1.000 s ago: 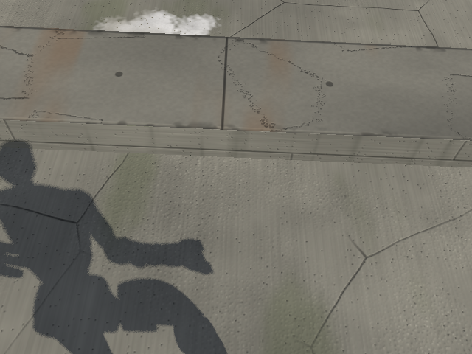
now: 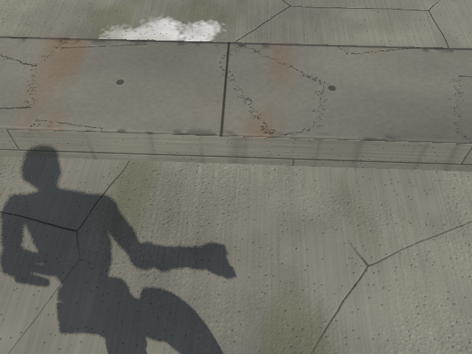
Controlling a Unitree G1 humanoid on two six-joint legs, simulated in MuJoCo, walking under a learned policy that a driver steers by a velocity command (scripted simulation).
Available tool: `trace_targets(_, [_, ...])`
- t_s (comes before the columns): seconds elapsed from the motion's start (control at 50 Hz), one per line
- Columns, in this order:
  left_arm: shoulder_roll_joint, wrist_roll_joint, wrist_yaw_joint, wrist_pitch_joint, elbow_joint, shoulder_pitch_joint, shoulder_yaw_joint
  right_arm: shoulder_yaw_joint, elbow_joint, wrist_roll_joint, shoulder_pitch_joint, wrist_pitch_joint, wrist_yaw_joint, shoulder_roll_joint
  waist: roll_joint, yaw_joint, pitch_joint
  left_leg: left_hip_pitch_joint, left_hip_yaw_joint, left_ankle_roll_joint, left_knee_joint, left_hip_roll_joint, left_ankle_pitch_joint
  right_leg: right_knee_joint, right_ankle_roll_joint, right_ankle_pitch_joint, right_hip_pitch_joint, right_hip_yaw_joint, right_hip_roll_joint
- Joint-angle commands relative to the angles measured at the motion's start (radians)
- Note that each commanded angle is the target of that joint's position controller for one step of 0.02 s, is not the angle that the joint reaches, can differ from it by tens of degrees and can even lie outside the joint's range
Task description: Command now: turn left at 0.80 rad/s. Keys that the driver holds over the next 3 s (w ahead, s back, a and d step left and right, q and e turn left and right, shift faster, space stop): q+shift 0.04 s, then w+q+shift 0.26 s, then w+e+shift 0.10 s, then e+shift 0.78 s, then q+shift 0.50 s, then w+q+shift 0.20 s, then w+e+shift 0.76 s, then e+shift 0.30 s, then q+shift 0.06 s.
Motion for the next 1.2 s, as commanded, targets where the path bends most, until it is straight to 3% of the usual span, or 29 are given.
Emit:
trace_targets(0.02, [0.159,0.001,0.012,-0.007,-0.075,-0.042,0.043,0.001,-0.113,0.002,-0.068,-0.002,0.023,-0.025,-0.137,0.023,-0.091,-0.063,0.024,-0.013,-0.095,0.054,0.050,-0.147,-0.180,0.430,0.161,0.124,-0.264])
trace_targets(0.12, [0.233,-0.044,-0.031,-0.032,-0.043,0.009,0.070,-0.006,-0.140,0.012,-0.092,-0.004,0.050,-0.065,-0.174,0.038,-0.119,0.092,0.110,0.068,-0.290,0.042,-0.012,-0.261,-0.146,-0.199,0.148,0.124,-0.342])
trace_targets(0.2, [0.190,-0.057,-0.048,-0.040,-0.026,-0.071,0.057,-0.026,-0.021,0.010,0.129,-0.021,0.044,-0.078,-0.074,-0.095,-0.089,0.428,0.234,0.172,-0.520,-0.047,0.024,-0.077,-0.066,-0.257,0.003,-0.028,-0.274])
trace_targets(0.22, [0.125,-0.042,-0.051,-0.043,-0.039,-0.108,0.037,-0.061,0.056,0.018,0.339,-0.029,0.032,-0.142,0.065,-0.188,-0.118,0.676,0.123,0.241,-0.579,-0.047,-0.020,0.297,-0.019,-0.100,-0.173,-0.118,-0.186])
trace_targets(0.24, [0.036,-0.022,-0.047,-0.062,-0.126,-0.198,0.010,-0.087,0.060,0.011,0.426,-0.055,0.030,-0.286,0.327,-0.187,-0.032,0.834,-0.471,0.405,-0.703,0.181,-0.076,0.775,0.060,-0.352,-0.670,-0.062,-0.032])
trace_targets(0.26, [0.073,-0.047,-0.053,-0.106,-0.195,-0.283,0.004,-0.065,-0.007,0.002,0.358,-0.112,0.049,-0.254,0.217,-0.185,-0.080,0.845,-0.867,0.536,-0.918,0.309,-0.313,0.897,0.055,-0.322,-0.894,0.220,0.050])
trace_targets(0.28, [0.087,0.069,-0.078,-0.075,-0.189,-0.297,-0.008,-0.044,-0.009,-0.073,0.277,-0.077,0.029,-0.212,0.129,-0.162,-0.003,0.747,-0.715,0.436,-0.943,0.319,-0.273,0.877,0.060,-0.212,-0.927,0.217,-0.048])
trace_targets(0.34, [0.138,0.059,-0.110,-0.055,-0.075,-0.092,-0.002,0.007,-0.002,-0.060,0.191,-0.097,0.012,-0.098,0.067,-0.036,0.023,0.552,-0.363,0.329,-0.952,0.143,-0.038,0.666,0.076,0.044,-0.634,0.173,-0.094])
trace_targets(0.46, [0.058,0.014,-0.126,-0.028,-0.042,-0.166,-0.048,0.030,0.089,-0.049,0.278,-0.155,0.026,-0.079,0.031,-0.047,0.074,0.562,-0.011,0.231,-0.941,0.063,0.805,0.400,0.026,0.215,-0.507,0.058,-0.031])
trace_targets(0.48, [0.024,-0.082,-0.125,-0.083,-0.088,-0.279,-0.056,0.033,0.074,-0.015,0.272,-0.149,-0.011,-0.064,0.020,-0.090,0.103,0.554,0.010,0.227,-0.937,0.115,0.765,0.261,0.004,0.291,-0.525,0.100,-0.035])
trace_targets(0.54, [0.063,-0.059,-0.146,-0.121,-0.084,-0.274,-0.042,0.022,0.096,-0.050,0.287,-0.141,-0.055,-0.152,0.063,-0.076,0.022,0.604,0.069,0.174,-0.905,0.140,1.012,0.078,-0.031,0.449,-0.343,0.058,0.067])
trace_targets(0.6, [0.167,-0.056,-0.134,-0.097,0.007,0.061,0.011,0.009,0.057,-0.062,0.203,-0.124,-0.079,-0.182,0.130,0.074,-0.167,0.604,0.117,0.097,-0.543,0.096,1.323,0.114,-0.054,0.422,0.006,0.029,0.181])
trace_targets(0.62, [0.200,-0.056,-0.118,-0.085,0.039,0.212,0.030,0.010,0.035,-0.057,0.149,-0.119,-0.077,-0.178,0.112,0.160,-0.213,0.486,0.116,0.063,-0.301,0.074,1.302,0.091,-0.080,0.455,0.200,0.080,0.162])
trace_targets(0.64, [0.204,-0.051,-0.092,-0.073,0.056,0.310,0.027,0.033,0.013,-0.068,0.127,-0.127,-0.059,-0.094,-0.056,0.182,-0.227,0.292,0.101,0.026,0.074,-0.044,0.608,0.034,-0.127,0.560,0.379,0.249,0.044])
trace_targets(0.66, [0.271,-0.005,-0.091,-0.089,0.020,0.248,0.026,0.073,-0.014,-0.070,0.310,-0.140,-0.032,0.058,-0.351,0.017,-0.354,-0.060,-0.053,-0.035,0.513,-0.216,-0.232,0.109,-0.349,0.892,0.646,0.737,-0.223])
trace_targets(0.68, [0.273,0.009,-0.089,-0.082,-0.031,0.167,0.036,0.066,-0.023,-0.032,0.353,-0.161,-0.008,-0.048,-0.218,0.038,-0.546,-0.107,-0.226,-0.012,0.626,-0.191,-0.141,-0.101,-0.436,0.456,0.660,1.006,-0.299])
trace_targets(0.7, [0.229,-0.018,-0.079,-0.071,-0.078,0.082,0.032,0.050,-0.053,-0.016,0.208,-0.170,-0.001,-0.130,-0.074,0.048,-0.380,-0.107,-0.216,0.033,0.519,-0.137,-0.056,-0.180,-0.381,0.139,0.460,0.920,-0.238])
trace_targets(0.72, [0.184,-0.044,-0.074,-0.061,-0.085,0.019,0.018,0.047,-0.082,-0.026,0.135,-0.169,-0.002,-0.128,0.071,-0.006,-0.208,-0.117,-0.182,0.050,0.422,-0.102,-0.005,-0.241,-0.335,-0.019,0.247,0.849,-0.184])
trace_targets(0.74, [0.165,-0.050,-0.071,-0.060,-0.102,-0.023,0.009,0.048,-0.090,-0.041,0.117,-0.158,-0.007,-0.123,0.104,-0.037,-0.140,-0.081,-0.174,0.052,0.340,-0.077,0.021,-0.270,-0.315,-0.018,0.099,0.806,-0.151])
trace_targets(0.76, [0.164,-0.008,-0.058,-0.028,-0.025,0.024,0.012,0.066,-0.046,-0.103,0.168,-0.111,-0.009,-0.087,0.080,-0.057,-0.060,0.004,-0.103,0.050,0.216,-0.022,0.055,-0.238,-0.272,0.325,-0.032,0.631,-0.120])
trace_targets(0.82, [0.185,0.006,-0.070,-0.024,-0.001,0.068,0.013,0.087,-0.049,-0.097,0.181,-0.065,-0.018,-0.036,-0.002,-0.056,-0.102,0.120,-0.055,0.021,0.035,-0.034,0.039,-0.140,-0.241,0.798,-0.164,0.495,-0.018])
trace_targets(0.88, [0.213,0.001,-0.066,-0.001,-0.009,0.053,0.027,0.089,-0.068,-0.077,0.109,-0.052,-0.022,-0.047,-0.072,-0.033,-0.176,0.114,-0.068,0.012,-0.084,-0.042,0.118,-0.138,-0.203,0.505,-0.144,0.557,-0.001])
trace_targets(0.96, [0.227,-0.003,-0.064,0.040,-0.024,0.049,0.045,0.088,-0.089,-0.065,-0.020,-0.049,-0.024,-0.057,-0.124,0.029,-0.132,0.084,-0.101,0.017,-0.248,-0.072,0.165,-0.171,-0.161,-0.011,-0.105,0.680,0.032])
trace_targets(1.06, [0.217,-0.002,-0.064,0.046,-0.025,0.036,0.052,0.079,-0.061,-0.046,0.028,-0.097,-0.038,-0.078,-0.179,0.009,-0.106,0.253,-0.129,0.060,-0.576,-0.116,0.142,-0.054,-0.097,0.162,-0.055,0.782,0.037])
trace_targets(1.08, [0.201,-0.014,-0.060,0.042,-0.027,0.021,0.045,0.072,-0.048,-0.052,0.073,-0.107,-0.047,-0.092,-0.153,-0.025,-0.102,0.359,-0.140,0.069,-0.732,-0.078,0.201,0.001,-0.053,0.110,-0.104,0.756,0.076])
trace_targets(1.1, [0.070,-0.109,-0.031,0.038,-0.038,0.081,0.011,0.041,-0.068,-0.023,0.026,-0.123,-0.052,-0.149,0.037,0.017,-0.199,0.520,-0.300,0.119,-0.800,0.146,0.368,0.207,-0.021,-0.255,-0.160,0.635,0.161])
trace_targets(1.12, [0.101,-0.100,-0.021,0.028,-0.071,0.063,0.014,0.034,-0.089,-0.064,-0.009,-0.111,-0.050,-0.188,0.221,0.030,-0.158,0.516,-0.543,0.239,-0.818,0.307,0.410,0.393,0.021,-0.365,-0.367,0.430,0.256])
trace_targets(1.14, [0.203,-0.062,-0.024,0.018,-0.078,0.072,0.037,0.033,-0.087,-0.074,0.007,-0.110,-0.048,-0.148,0.208,0.030,-0.151,0.484,-0.582,0.286,-0.819,0.363,0.407,0.541,0.064,-0.304,-0.401,0.409,0.148])
trace_targets(1.2, [0.207,-0.050,-0.016,0.049,-0.036,0.112,0.048,0.045,-0.102,-0.054,-0.038,-0.096,-0.055,-0.075,0.094,0.022,-0.076,0.440,-0.297,0.222,-0.779,0.190,0.354,0.719,0.125,-0.134,-0.417,0.342,0.089])
Next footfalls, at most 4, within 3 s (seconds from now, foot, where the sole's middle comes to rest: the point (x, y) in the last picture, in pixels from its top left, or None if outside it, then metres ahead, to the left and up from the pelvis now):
0.22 left None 0.02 0.15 -0.77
0.62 right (193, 334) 0.49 0.16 -0.77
1.08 left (126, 314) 0.54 0.35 -0.77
1.54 right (195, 351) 0.44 0.15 -0.77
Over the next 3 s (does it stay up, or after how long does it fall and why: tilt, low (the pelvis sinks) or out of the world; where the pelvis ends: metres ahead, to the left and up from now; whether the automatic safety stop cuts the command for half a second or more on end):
stays up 1.18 0.35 0.09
